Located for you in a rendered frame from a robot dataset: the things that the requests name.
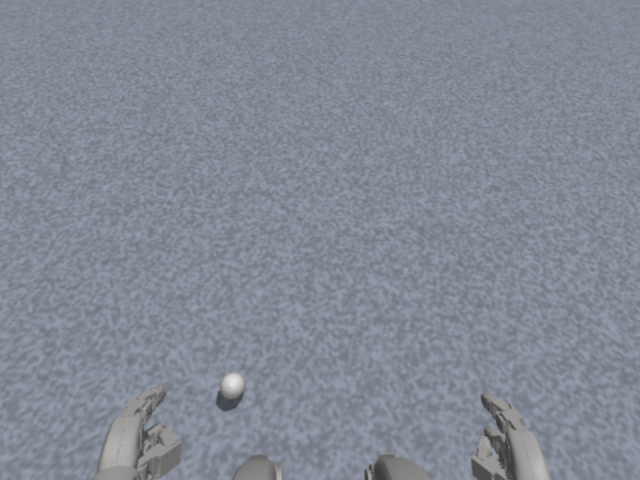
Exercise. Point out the left robot hand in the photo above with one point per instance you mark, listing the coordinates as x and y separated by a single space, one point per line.
127 443

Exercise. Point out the ball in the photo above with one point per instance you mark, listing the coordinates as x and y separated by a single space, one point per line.
232 386

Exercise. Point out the right robot hand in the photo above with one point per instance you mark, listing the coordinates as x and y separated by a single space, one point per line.
520 454

